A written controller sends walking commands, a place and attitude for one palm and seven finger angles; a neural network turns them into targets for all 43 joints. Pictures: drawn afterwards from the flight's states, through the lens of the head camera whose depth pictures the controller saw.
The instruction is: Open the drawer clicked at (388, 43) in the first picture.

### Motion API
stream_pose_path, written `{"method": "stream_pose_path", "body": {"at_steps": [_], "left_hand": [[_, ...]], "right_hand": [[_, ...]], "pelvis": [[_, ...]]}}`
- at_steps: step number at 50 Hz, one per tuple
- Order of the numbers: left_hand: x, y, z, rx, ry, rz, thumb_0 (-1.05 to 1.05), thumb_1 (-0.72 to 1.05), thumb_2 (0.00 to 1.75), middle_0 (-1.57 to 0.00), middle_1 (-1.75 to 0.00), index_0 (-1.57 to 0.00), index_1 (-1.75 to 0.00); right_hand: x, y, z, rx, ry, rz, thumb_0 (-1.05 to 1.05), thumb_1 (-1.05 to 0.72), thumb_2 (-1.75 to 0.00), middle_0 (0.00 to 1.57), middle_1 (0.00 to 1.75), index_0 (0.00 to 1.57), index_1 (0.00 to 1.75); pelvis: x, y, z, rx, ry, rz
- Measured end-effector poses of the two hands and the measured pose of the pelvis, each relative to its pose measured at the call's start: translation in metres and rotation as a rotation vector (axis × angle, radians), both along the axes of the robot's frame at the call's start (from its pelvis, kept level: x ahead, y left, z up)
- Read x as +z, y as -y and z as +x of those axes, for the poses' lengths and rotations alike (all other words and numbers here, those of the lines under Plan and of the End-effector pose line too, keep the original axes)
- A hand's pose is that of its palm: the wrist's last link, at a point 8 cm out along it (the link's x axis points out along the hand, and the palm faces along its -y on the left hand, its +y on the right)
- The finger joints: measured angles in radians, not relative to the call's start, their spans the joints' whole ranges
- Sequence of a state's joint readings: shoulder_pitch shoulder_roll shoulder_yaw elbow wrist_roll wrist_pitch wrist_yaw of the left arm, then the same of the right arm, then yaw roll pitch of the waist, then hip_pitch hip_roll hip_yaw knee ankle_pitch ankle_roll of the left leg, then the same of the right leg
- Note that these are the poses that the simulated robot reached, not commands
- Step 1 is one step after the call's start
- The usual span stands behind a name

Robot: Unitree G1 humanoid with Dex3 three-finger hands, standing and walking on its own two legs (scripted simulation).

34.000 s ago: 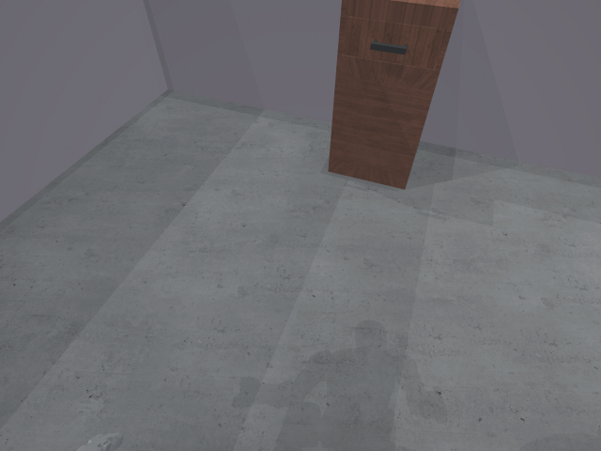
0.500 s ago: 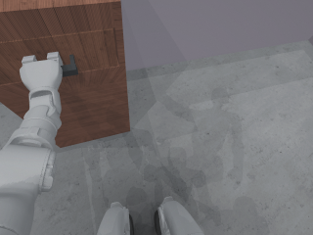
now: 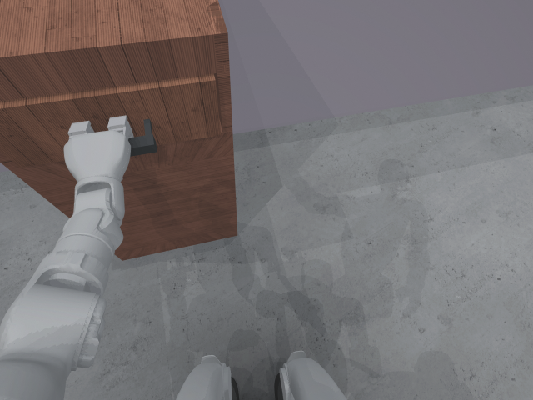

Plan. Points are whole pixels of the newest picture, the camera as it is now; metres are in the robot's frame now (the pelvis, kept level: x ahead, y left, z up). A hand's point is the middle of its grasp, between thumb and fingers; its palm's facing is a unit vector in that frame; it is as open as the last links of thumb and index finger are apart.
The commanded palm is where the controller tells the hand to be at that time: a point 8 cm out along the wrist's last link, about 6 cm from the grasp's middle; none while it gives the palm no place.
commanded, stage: pull the drawer open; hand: left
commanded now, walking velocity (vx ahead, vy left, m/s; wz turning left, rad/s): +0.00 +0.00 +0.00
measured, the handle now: (112, 140) +0.53 +0.23 -0.01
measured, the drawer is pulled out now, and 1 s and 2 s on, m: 0.01 0.09 0.19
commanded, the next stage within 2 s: relax the arm and regain balance in 0.66 s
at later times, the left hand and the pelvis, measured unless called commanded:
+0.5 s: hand (112, 168) +0.49 +0.23 -0.03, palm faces -0.05 +0.00 -1.00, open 5.5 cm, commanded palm +0.47 +0.22 +0.02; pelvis +0.01 +0.00 +0.00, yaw +2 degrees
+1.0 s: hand (118, 214) +0.38 +0.19 +0.03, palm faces -0.21 -0.75 -0.63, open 13.5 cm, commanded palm none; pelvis +0.06 +0.00 +0.06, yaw -10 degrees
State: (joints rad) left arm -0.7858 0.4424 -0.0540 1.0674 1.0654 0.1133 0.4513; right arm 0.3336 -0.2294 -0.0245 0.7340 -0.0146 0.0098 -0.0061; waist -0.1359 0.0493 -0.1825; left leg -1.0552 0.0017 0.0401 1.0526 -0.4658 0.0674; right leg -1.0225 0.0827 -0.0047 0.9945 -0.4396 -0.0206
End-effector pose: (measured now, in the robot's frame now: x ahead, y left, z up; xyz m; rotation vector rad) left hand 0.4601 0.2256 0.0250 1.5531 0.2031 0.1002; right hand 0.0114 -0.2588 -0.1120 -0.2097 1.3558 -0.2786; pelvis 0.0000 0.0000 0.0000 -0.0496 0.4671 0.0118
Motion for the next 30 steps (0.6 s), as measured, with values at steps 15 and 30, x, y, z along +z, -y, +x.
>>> {"method": "stream_pose_path", "body": {"at_steps": [15, 30], "left_hand": [[-0.003, -0.001, -0.001, 0.003, 0.05, 0.019, 0.0, 0.78, 0.84, -0.37, -1.35, -0.38, -1.35], [0.0, -0.001, 0.01, 0.023, -0.001, 0.018, 0.01, 0.78, 0.8, -0.36, -1.35, -0.36, -1.34]], "right_hand": [[0.001, 0.002, 0.081, 0.094, 0.07, -0.01, 0.0, -0.9, -0.89, 0.21, 0.3, 0.21, 0.3], [0.002, 0.011, -0.001, 0.003, -0.035, -0.023, 0.0, -0.9, -0.89, 0.2, 0.3, 0.2, 0.3]], "pelvis": [[0.004, 0.0, 0.025, 0.039, 0.009, -0.002], [-0.001, 0.005, 0.002, 0.015, 0.001, 0.0]]}}
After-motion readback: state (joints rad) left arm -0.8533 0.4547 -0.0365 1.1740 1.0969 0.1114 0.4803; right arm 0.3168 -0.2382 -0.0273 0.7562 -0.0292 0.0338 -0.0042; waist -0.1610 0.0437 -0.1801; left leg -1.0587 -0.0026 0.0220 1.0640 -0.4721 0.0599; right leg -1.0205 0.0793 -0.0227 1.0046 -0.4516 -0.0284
